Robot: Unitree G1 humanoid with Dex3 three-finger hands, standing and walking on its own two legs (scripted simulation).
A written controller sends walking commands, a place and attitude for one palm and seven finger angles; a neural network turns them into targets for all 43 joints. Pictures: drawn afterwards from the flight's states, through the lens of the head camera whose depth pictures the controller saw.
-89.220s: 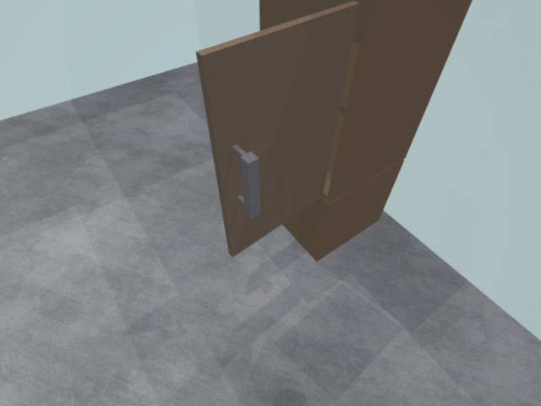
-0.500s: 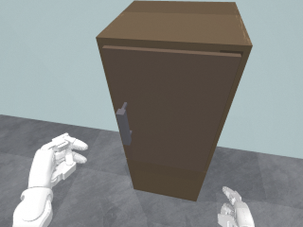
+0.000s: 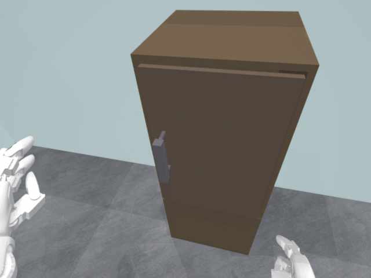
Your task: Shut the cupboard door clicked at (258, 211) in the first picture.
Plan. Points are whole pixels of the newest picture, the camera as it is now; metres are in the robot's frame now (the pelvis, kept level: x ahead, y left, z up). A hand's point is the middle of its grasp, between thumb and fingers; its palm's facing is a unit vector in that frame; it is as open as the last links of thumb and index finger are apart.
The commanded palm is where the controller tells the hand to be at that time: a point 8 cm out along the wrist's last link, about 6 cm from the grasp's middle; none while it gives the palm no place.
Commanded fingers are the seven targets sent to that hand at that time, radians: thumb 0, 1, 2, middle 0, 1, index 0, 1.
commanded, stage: draw the hand back to the body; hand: left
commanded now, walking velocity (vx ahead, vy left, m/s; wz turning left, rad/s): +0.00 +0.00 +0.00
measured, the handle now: (164, 157) +0.47 +0.14 -0.04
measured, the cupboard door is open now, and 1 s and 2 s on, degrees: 0 0 0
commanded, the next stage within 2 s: step back with the hand held close in 0.22 s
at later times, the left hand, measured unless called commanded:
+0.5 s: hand (46, 201) +0.18 +0.26 +0.16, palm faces +0.44 -0.78 -0.45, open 7.4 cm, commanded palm +0.13 +0.29 +0.17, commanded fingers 0.00 0.90 0.90 -0.20 -0.30 -0.20 -0.30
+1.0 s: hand (15, 229) +0.14 +0.28 +0.15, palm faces +0.43 -0.78 -0.46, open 7.4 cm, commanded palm +0.08 +0.32 +0.17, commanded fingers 0.00 0.90 0.90 -0.20 -0.30 -0.20 -0.30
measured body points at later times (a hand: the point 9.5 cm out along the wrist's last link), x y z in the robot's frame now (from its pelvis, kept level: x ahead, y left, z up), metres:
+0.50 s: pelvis -0.01 -0.01 +0.00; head -0.03 -0.04 +0.45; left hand +0.16 +0.30 +0.18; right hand +0.18 -0.24 -0.09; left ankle +0.00 +0.10 -0.74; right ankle -0.02 -0.11 -0.74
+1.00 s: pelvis -0.06 +0.01 -0.01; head -0.07 +0.02 +0.44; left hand +0.11 +0.32 +0.18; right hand +0.12 -0.23 -0.08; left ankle +0.00 +0.10 -0.74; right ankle -0.02 -0.11 -0.74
